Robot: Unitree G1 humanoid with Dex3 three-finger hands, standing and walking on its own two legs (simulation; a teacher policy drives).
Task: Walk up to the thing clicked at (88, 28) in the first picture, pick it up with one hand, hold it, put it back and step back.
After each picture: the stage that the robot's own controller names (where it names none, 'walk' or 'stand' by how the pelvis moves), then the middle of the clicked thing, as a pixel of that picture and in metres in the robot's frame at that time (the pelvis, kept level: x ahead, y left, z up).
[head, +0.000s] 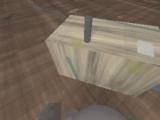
stand; (87, 30) +0.76 +0.08 +0.09
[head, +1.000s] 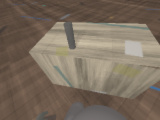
walk; (70, 36) +0.65 +0.24 +0.11
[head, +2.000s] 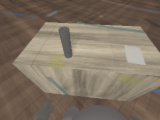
walk; (66, 44) +0.51 +0.22 +0.11
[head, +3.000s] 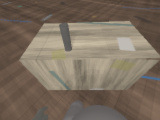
stand; (66, 38) +0.61 +0.26 +0.10
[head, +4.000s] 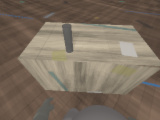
stand; (68, 39) +0.60 +0.23 +0.10
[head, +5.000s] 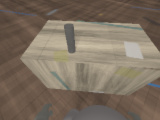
stand; (70, 40) +0.58 +0.21 +0.09
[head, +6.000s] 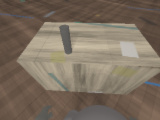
stand; (66, 41) +0.57 +0.24 +0.09
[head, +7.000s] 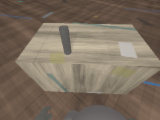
stand; (66, 41) +0.57 +0.25 +0.09
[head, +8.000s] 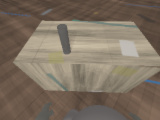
rise first; (64, 41) +0.56 +0.25 +0.09
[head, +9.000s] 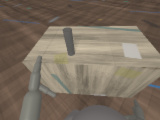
rise first; (69, 43) +0.57 +0.25 +0.10
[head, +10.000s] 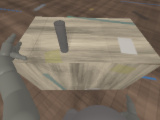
go down; (62, 38) +0.55 +0.23 +0.10
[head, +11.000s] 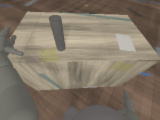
go down; (58, 35) +0.55 +0.24 +0.12
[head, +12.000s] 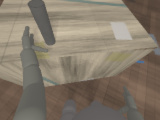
close in; (45, 27) +0.54 +0.26 +0.15
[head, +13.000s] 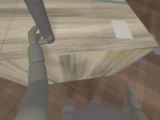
lift; (43, 24) +0.54 +0.26 +0.16
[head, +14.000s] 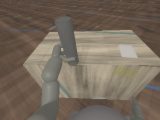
lift; (69, 45) +0.32 +0.14 +0.29
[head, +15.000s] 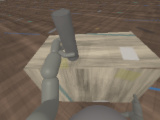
hold; (68, 40) +0.32 +0.14 +0.33
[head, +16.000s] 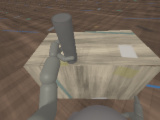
hold; (68, 44) +0.30 +0.14 +0.31
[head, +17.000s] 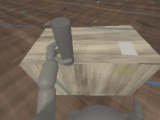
hold; (65, 47) +0.31 +0.15 +0.28
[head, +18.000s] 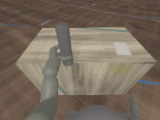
crouch; (65, 46) +0.38 +0.18 +0.23
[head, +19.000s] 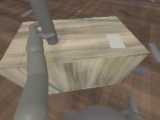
lower; (46, 22) +0.49 +0.23 +0.29
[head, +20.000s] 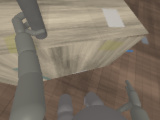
lower; (33, 15) +0.56 +0.24 +0.18
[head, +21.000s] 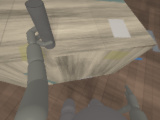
lower; (44, 29) +0.51 +0.24 +0.16
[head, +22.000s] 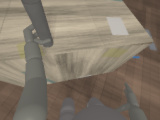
lower; (41, 27) +0.52 +0.24 +0.16
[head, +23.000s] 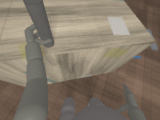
lower; (43, 27) +0.52 +0.24 +0.16
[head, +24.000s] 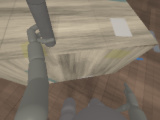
open; (45, 27) +0.52 +0.24 +0.16
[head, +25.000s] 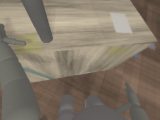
sink last; (40, 21) +0.52 +0.24 +0.17
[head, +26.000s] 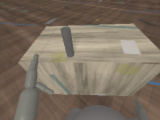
sink last; (68, 43) +0.53 +0.24 +0.14
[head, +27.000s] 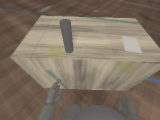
stand; (67, 38) +0.53 +0.23 +0.13
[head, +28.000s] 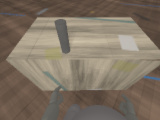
stand; (63, 38) +0.53 +0.23 +0.15
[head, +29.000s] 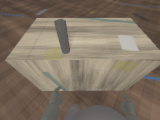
stand; (63, 38) +0.53 +0.23 +0.15
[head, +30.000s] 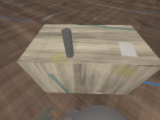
stand; (68, 44) +0.54 +0.22 +0.10
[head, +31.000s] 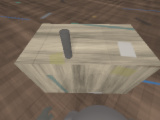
stand; (66, 45) +0.52 +0.23 +0.09
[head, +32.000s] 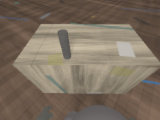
stand; (65, 46) +0.52 +0.24 +0.09
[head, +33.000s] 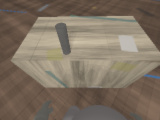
walk; (64, 41) +0.53 +0.24 +0.09
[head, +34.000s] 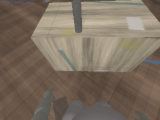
walk; (77, 18) +0.76 +0.17 +0.11
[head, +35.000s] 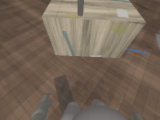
walk; (80, 3) +1.12 +0.19 +0.11
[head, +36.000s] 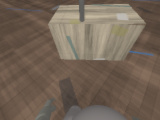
stand; (81, 10) +1.16 +0.20 +0.11
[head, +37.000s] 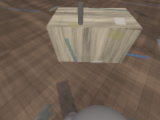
stand; (80, 14) +1.13 +0.20 +0.09
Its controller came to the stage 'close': yes
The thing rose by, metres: 0.23
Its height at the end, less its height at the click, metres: +0.00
